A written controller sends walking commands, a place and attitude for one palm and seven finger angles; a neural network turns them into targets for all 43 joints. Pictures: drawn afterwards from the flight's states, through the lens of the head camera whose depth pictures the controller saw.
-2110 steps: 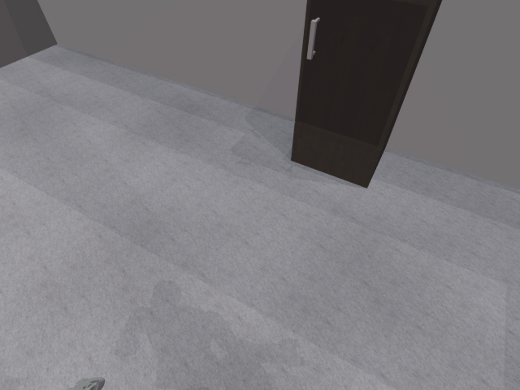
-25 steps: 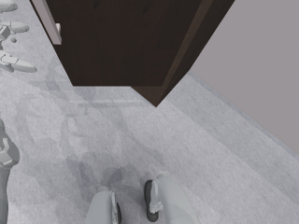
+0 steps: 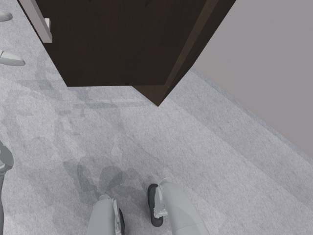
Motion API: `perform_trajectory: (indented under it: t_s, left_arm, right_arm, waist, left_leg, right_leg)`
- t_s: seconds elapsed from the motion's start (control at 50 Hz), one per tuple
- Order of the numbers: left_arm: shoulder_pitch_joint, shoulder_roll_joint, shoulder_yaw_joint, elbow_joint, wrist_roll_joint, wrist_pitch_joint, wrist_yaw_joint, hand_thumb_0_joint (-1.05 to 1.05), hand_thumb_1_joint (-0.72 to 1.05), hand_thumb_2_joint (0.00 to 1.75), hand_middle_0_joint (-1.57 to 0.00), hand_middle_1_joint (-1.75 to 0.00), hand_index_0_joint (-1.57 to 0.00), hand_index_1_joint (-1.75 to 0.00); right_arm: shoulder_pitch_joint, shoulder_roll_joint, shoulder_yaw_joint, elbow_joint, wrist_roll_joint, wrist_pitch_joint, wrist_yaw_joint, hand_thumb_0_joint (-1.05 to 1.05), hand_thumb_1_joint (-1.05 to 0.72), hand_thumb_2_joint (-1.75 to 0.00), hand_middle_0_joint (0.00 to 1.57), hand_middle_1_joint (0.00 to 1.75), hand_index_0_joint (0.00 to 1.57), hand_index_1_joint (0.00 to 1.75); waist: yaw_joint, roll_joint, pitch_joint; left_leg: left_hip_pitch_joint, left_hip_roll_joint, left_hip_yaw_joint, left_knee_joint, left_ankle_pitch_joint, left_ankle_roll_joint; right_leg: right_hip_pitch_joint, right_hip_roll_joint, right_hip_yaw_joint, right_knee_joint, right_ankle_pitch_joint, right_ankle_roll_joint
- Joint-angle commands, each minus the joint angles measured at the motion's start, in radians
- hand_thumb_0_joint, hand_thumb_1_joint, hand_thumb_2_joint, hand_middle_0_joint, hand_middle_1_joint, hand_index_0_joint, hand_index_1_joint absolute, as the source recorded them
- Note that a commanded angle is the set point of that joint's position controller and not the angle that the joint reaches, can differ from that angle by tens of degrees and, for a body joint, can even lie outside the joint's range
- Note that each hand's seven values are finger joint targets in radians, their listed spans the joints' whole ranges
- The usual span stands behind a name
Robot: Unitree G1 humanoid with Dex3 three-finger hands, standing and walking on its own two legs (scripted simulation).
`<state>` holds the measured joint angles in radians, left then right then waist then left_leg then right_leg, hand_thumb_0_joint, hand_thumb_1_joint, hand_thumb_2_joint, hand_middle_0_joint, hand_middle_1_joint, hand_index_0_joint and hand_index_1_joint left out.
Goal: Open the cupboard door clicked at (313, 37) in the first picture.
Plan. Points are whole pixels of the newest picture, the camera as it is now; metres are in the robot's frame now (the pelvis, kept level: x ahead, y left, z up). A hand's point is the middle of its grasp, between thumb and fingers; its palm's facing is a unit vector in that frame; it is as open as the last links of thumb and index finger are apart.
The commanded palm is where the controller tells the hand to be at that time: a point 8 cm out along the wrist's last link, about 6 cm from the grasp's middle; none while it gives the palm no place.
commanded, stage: move the hooked fingers beside the handle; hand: left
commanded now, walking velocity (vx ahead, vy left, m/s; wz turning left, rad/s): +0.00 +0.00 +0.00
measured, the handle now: (35, 6) +0.61 +0.19 +0.06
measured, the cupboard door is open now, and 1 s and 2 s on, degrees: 44 44 44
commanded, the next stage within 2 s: slide the fingers in behind the handle in 0.44 s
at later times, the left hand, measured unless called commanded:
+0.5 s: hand out of the picture +0.55 +0.25 +0.06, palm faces +0.00 -1.00 -0.03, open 14.0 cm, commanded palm +0.54 +0.27 +0.05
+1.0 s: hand (17, 33) +0.55 +0.22 +0.05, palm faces -0.02 -1.00 -0.02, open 14.0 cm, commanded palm +0.53 +0.25 +0.05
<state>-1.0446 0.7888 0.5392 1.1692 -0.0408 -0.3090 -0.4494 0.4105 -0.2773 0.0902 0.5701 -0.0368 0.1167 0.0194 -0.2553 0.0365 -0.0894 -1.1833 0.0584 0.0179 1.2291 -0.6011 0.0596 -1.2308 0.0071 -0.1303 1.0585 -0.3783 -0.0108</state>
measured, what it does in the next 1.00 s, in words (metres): stands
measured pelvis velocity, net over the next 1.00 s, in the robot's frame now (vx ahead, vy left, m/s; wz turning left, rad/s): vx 0.00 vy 0.00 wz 0.00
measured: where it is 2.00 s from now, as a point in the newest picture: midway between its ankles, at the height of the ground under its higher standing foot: (137, 224)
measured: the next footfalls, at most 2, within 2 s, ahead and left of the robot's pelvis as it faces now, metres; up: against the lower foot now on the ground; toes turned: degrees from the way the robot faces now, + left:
none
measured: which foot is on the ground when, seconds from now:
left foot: down 0.00-1.00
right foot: down 0.00-1.00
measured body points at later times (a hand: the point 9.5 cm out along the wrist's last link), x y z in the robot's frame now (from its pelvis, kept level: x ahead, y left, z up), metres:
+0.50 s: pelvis +0.00 +0.00 +0.00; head +0.20 +0.04 +0.40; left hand +0.54 +0.31 +0.06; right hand +0.00 -0.26 -0.09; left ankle -0.03 +0.07 -0.63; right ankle +0.05 -0.12 -0.63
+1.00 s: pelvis +0.00 +0.00 +0.00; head +0.19 +0.04 +0.41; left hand +0.54 +0.28 +0.06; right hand -0.01 -0.26 -0.09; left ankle -0.03 +0.07 -0.63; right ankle +0.05 -0.12 -0.63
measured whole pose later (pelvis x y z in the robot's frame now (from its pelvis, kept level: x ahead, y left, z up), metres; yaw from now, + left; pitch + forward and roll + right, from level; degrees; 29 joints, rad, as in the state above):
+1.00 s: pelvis +0.00 +0.00 +0.00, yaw +0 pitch +30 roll -6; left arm -1.03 0.69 0.47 1.20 -0.04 -0.35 -0.37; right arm 0.38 -0.28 0.08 0.56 -0.04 0.11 0.03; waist -0.25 0.04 -0.10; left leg -1.15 0.05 0.02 1.22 -0.60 0.06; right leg -1.20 0.01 -0.12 1.06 -0.38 -0.01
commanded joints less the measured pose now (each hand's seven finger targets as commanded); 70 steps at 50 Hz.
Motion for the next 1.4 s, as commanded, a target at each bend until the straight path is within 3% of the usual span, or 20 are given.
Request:
perform_trajectory:
  t_s: [0.0,0.06,0.14,0.24,0.28,0.36,0.38,0.42,0.46,0.66,0.7,0.76,0.8,0.94,1.0,1.16,1.28,1.3,1.34,1.38]
  left_arm:
    - [-0.384,0.226,-0.022,-0.186,-0.030,-0.058,0.005,0.00,-0.50,0.30,-0.30,-1.20,-0.30,-1.20]
    - [-0.429,0.224,-0.033,-0.156,-0.023,-0.056,0.022,0.00,-0.50,0.30,-0.30,-1.20,-0.30,-1.20]
    - [-0.432,0.222,-0.031,-0.218,-0.013,-0.095,0.037,0.00,-0.50,0.30,-0.30,-1.20,-0.30,-1.20]
    - [-0.349,0.231,-0.013,-0.127,-0.020,-0.081,0.032,0.00,-0.50,0.30,-0.30,-1.20,-0.30,-1.20]
    - [-0.378,0.237,-0.014,-0.169,-0.015,-0.090,0.033,0.00,-0.50,0.30,-0.30,-1.20,-0.30,-1.20]
    - [-0.422,0.266,0.010,-0.183,-0.024,-0.109,0.036,0.00,-0.50,0.30,-0.30,-1.20,-0.30,-1.20]
    - [-0.426,0.294,0.023,-0.205,-0.024,-0.119,0.033,0.00,-0.50,0.30,-0.30,-1.20,-0.30,-1.20]
    - [-0.392,0.269,0.015,-0.225,-0.026,-0.118,0.026,0.00,-0.50,0.30,-0.30,-1.20,-0.30,-1.20]
    - [-0.359,0.260,0.012,-0.166,-0.028,-0.099,0.019,0.00,-0.50,0.30,-0.30,-1.20,-0.30,-1.20]
    - [-0.396,0.187,-0.045,-0.181,-0.043,-0.091,0.014,0.00,-0.50,0.30,-0.30,-1.20,-0.30,-1.20]
    - [-0.402,0.198,-0.034,-0.223,-0.038,-0.098,0.024,0.00,-0.50,0.30,-0.30,-1.20,-0.30,-1.20]
    - [-0.403,0.164,-0.049,-0.186,-0.040,-0.088,0.047,0.00,-0.50,0.30,-0.30,-1.20,-0.30,-1.20]
    - [-0.396,0.216,-0.016,-0.204,-0.028,-0.098,0.058,0.00,-0.50,0.30,-0.30,-1.20,-0.30,-1.20]
    - [-0.407,0.158,-0.056,-0.170,-0.019,-0.110,0.085,0.00,-0.50,0.30,-0.30,-1.20,-0.30,-1.20]
    - [-0.425,0.188,-0.033,-0.198,-0.018,-0.123,0.092,0.00,-0.50,0.30,-0.30,-1.20,-0.30,-1.20]
    - [-0.460,0.107,-0.080,-0.168,-0.017,-0.112,0.113,0.00,-0.50,0.30,-0.30,-1.20,-0.30,-1.20]
    - [-0.461,0.077,-0.090,-0.223,-0.013,-0.127,0.139,0.00,-0.50,0.30,-0.30,-1.20,-0.30,-1.20]
    - [-0.443,0.111,-0.063,-0.238,-0.008,-0.131,0.145,0.00,-0.50,0.30,-0.30,-1.20,-0.30,-1.20]
    - [-0.424,0.045,-0.102,-0.181,-0.014,-0.117,0.154,0.00,-0.50,0.30,-0.30,-1.20,-0.30,-1.20]
    - [-0.437,0.092,-0.067,-0.162,-0.010,-0.117,0.166,0.00,-0.50,0.30,-0.30,-1.20,-0.30,-1.20]
  right_arm:
    - [0.237,-0.221,-0.085,0.001,-0.002,0.003,-0.012,0.00,-0.90,-0.90,0.20,0.30,0.20,0.30]
    - [0.228,-0.220,-0.079,-0.003,-0.003,0.003,-0.015,0.00,-0.90,-0.90,0.20,0.30,0.20,0.30]
    - [0.228,-0.213,-0.084,-0.008,-0.010,0.004,-0.012,0.00,-0.90,-0.90,0.20,0.30,0.20,0.30]
    - [0.212,-0.215,-0.080,-0.027,-0.003,0.013,-0.012,0.00,-0.90,-0.90,0.20,0.30,0.20,0.30]
    - [0.206,-0.211,-0.078,-0.038,-0.002,0.014,-0.014,0.00,-0.90,-0.90,0.20,0.30,0.20,0.30]
    - [0.204,-0.215,-0.081,-0.029,-0.004,0.010,-0.016,0.00,-0.90,-0.90,0.20,0.30,0.20,0.30]
    - [0.207,-0.216,-0.079,-0.033,-0.003,0.006,-0.018,0.00,-0.90,-0.90,0.20,0.30,0.20,0.30]
    - [0.211,-0.214,-0.084,-0.029,-0.004,0.006,-0.012,0.00,-0.90,-0.90,0.20,0.30,0.20,0.30]
    - [0.206,-0.215,-0.081,-0.024,0.000,0.009,-0.012,0.00,-0.90,-0.90,0.20,0.30,0.20,0.30]
    - [0.208,-0.213,-0.082,-0.010,0.000,0.000,-0.012,0.00,-0.90,-0.90,0.20,0.30,0.20,0.30]
    - [0.214,-0.213,-0.085,-0.009,-0.002,0.000,-0.010,0.00,-0.90,-0.90,0.20,0.30,0.20,0.30]
    - [0.206,-0.209,-0.084,-0.008,-0.002,0.000,-0.008,0.00,-0.90,-0.90,0.20,0.30,0.20,0.30]
    - [0.205,-0.210,-0.081,-0.020,-0.002,0.000,-0.009,0.00,-0.90,-0.90,0.20,0.30,0.20,0.30]
    - [0.193,-0.204,-0.079,-0.024,-0.001,-0.003,-0.005,0.00,-0.90,-0.90,0.20,0.30,0.20,0.30]
    - [0.198,-0.208,-0.081,-0.025,-0.002,-0.006,-0.007,0.00,-0.90,-0.90,0.20,0.30,0.20,0.30]
    - [0.206,-0.203,-0.083,-0.009,-0.008,-0.008,-0.002,0.00,-0.90,-0.90,0.20,0.30,0.20,0.30]
    - [0.214,-0.198,-0.090,-0.015,-0.012,-0.008,0.004,0.00,-0.90,-0.90,0.20,0.30,0.20,0.30]
    - [0.218,-0.199,-0.090,-0.013,-0.012,-0.006,0.005,0.00,-0.90,-0.90,0.20,0.30,0.20,0.30]
    - [0.212,-0.193,-0.089,-0.007,-0.010,-0.004,0.009,0.00,-0.90,-0.90,0.20,0.30,0.20,0.30]
    - [0.212,-0.196,-0.083,-0.013,-0.010,-0.005,0.003,0.00,-0.90,-0.90,0.20,0.30,0.20,0.30]
  waist:
    - [-0.011,0.267,-0.582]
    - [-0.023,0.241,-0.538]
    - [-0.005,0.320,-0.616]
    - [-0.003,0.198,-0.541]
    - [0.003,0.256,-0.563]
    - [-0.009,0.212,-0.596]
    - [0.001,0.246,-0.616]
    - [0.014,0.287,-0.667]
    - [0.005,0.218,-0.606]
    - [-0.008,0.240,-0.593]
    - [0.005,0.291,-0.635]
    - [-0.014,0.219,-0.570]
    - [0.009,0.250,-0.603]
    - [-0.007,0.209,-0.547]
    - [0.000,0.236,-0.615]
    - [-0.024,0.216,-0.587]
    - [-0.014,0.237,-0.644]
    - [0.009,0.274,-0.674]
    - [-0.016,0.202,-0.600]
    - [-0.015,0.176,-0.566]
  left_leg:
    - [0.533,0.012,-0.148,-0.137,0.799,-0.065]
    - [0.449,0.000,-0.132,-0.139,0.691,-0.053]
    - [0.556,0.006,-0.148,-0.133,0.833,-0.080]
    - [0.427,-0.003,-0.120,-0.137,0.727,-0.052]
    - [0.438,-0.005,-0.116,-0.134,0.736,-0.053]
    - [0.414,-0.006,-0.116,-0.122,0.692,-0.049]
    - [0.435,-0.006,-0.123,-0.123,0.723,-0.055]
    - [0.505,-0.002,-0.129,-0.122,0.798,-0.066]
    - [0.440,-0.003,-0.122,-0.123,0.734,-0.054]
    - [0.448,-0.005,-0.127,-0.129,0.698,-0.053]
    - [0.504,-0.002,-0.135,-0.128,0.761,-0.065]
    - [0.432,-0.007,-0.120,-0.133,0.672,-0.051]
    - [0.424,-0.011,-0.112,-0.134,0.668,-0.050]
    - [0.380,-0.014,-0.107,-0.143,0.588,-0.045]
    - [0.403,-0.016,-0.106,-0.135,0.612,-0.046]
    - [0.399,-0.014,-0.117,-0.130,0.609,-0.048]
    - [0.466,-0.012,-0.129,-0.127,0.689,-0.058]
    - [0.494,-0.010,-0.130,-0.131,0.726,-0.069]
    - [0.447,-0.011,-0.122,-0.134,0.668,-0.058]
    - [0.369,-0.018,-0.107,-0.139,0.602,-0.043]
  right_leg:
    - [0.272,0.050,0.054,-0.058,0.299,-0.012]
    - [0.289,0.048,0.060,-0.060,0.271,-0.011]
    - [0.276,0.046,0.055,-0.045,0.313,-0.018]
    - [0.345,0.049,0.064,-0.051,0.327,-0.013]
    - [0.341,0.046,0.068,-0.040,0.335,-0.019]
    - [0.368,0.048,0.074,-0.037,0.336,-0.013]
    - [0.370,0.047,0.073,-0.028,0.345,-0.019]
    - [0.358,0.047,0.071,-0.032,0.359,-0.017]
    - [0.366,0.050,0.071,-0.040,0.341,-0.014]
    - [0.332,0.050,0.067,-0.046,0.310,-0.017]
    - [0.319,0.048,0.064,-0.041,0.318,-0.019]
    - [0.336,0.048,0.068,-0.053,0.306,-0.014]
    - [0.369,0.047,0.075,-0.044,0.319,-0.020]
    - [0.363,0.047,0.076,-0.049,0.283,-0.017]
    - [0.378,0.045,0.082,-0.038,0.306,-0.019]
    - [0.337,0.042,0.073,-0.039,0.292,-0.015]
    - [0.334,0.043,0.069,-0.029,0.322,-0.019]
    - [0.344,0.043,0.069,-0.028,0.329,-0.021]
    - [0.336,0.045,0.067,-0.043,0.315,-0.016]
    - [0.381,0.045,0.077,-0.042,0.321,-0.018]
